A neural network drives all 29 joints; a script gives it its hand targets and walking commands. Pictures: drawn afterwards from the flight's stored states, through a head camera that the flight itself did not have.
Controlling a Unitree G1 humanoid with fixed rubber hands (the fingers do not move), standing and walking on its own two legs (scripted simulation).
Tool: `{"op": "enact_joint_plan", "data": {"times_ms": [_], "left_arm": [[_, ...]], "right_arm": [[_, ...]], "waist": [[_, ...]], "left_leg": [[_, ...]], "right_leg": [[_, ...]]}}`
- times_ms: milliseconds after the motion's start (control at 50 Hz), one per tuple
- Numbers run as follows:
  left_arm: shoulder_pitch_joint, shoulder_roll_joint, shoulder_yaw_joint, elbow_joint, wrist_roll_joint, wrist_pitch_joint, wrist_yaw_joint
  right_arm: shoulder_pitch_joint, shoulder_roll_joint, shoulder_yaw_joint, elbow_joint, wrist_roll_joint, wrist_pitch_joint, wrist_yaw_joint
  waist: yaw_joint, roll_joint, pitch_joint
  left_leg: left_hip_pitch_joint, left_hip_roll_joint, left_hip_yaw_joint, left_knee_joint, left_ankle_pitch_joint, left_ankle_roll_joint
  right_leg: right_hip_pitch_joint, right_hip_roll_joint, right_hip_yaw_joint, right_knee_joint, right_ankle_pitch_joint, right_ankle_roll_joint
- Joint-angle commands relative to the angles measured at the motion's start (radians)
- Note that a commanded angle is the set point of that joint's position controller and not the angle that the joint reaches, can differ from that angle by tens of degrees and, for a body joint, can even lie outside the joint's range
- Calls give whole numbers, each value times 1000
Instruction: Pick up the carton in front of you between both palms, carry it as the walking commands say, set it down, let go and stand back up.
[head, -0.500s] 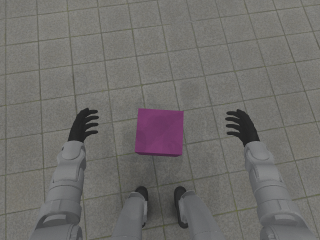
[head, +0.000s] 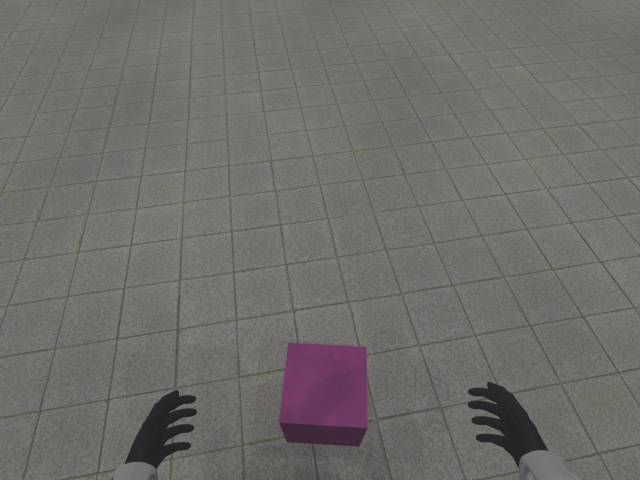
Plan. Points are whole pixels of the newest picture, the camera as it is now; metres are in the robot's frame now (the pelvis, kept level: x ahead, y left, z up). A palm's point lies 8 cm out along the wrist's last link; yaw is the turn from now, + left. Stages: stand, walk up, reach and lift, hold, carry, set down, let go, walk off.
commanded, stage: let go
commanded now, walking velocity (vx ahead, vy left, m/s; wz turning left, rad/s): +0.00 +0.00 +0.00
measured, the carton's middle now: (325, 396) +0.38 +0.00 -0.65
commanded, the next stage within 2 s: stand in 0.36 s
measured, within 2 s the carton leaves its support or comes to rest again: neither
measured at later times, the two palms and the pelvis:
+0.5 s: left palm out of the picture +0.14 +0.26 -0.08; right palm (550, 456) +0.15 -0.27 -0.08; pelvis +0.00 +0.00 -0.01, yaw +0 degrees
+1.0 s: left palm out of the picture +0.13 +0.29 -0.09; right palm (567, 471) +0.13 -0.29 -0.09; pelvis +0.01 +0.00 +0.00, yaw +0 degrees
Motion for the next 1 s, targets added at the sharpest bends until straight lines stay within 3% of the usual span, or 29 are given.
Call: {"op": "enact_joint_plan", "data": {"times_ms": [0, 100, 280, 300, 340, 360, 440, 580, 980], "left_arm": [[-46, 88, 19, -111, 0, 25, -9], [-62, 92, 18, -122, 6, 75, -19], [-55, 89, 25, -131, 18, 97, -13], [3, 96, 33, -71, 1, 65, 4], [-20, 97, 21, -98, 5, 58, 14], [-60, 219, 52, 19, 34, 29, 56], [-57, 202, 32, 61, 41, -8, 74], [-55, 234, 27, 145, 38, -35, 76], [-77, 281, 11, 300, 26, -52, 84]], "right_arm": [[-65, -88, -25, -102, -8, 24, 6], [-66, -90, -35, -103, -27, 76, 5], [-66, -83, -37, -126, -34, 98, 3], [-107, -107, -33, -181, -46, 152, -25], [-73, -100, -19, -166, -43, 171, -43], [-99, -196, -50, -2, -38, 87, -84], [-86, -187, -38, 76, -53, -2, -93], [-101, -228, -34, 175, -53, -38, -92], [-116, -282, -18, 337, -43, -59, -101]], "waist": [[7, 18, -4], [-1, -6, 58], [7, 11, 34], [11, -28, -17], [15, -6, -1], [18, 23, 18], [8, 16, -18], [10, 14, -99], [8, 12, -75]], "left_leg": [[101, 5, 26, -67, 102, -25], [125, 3, 32, -61, 68, -21], [153, 0, 29, -39, 159, -22], [185, -4, 23, -8, 217, -18], [178, -2, 27, 0, 230, -20], [6, 53, 1, 31, 130, -35], [8, 69, -38, 13, 5, -24], [53, 92, -54, 32, 213, -12], [94, 114, -78, -10, 300, -1]], "right_leg": [[25, -2, -42, -76, 91, 23], [39, 0, -47, -72, 60, 20], [99, 3, -43, -50, 158, 24], [101, 25, -49, -15, 155, 25], [75, 19, -41, -10, 150, 24], [-19, -48, -8, -21, 133, 37], [-41, -70, 48, -25, 25, 17], [12, -82, 48, 3, 217, 14], [63, -105, 64, -27, 291, 3]]}}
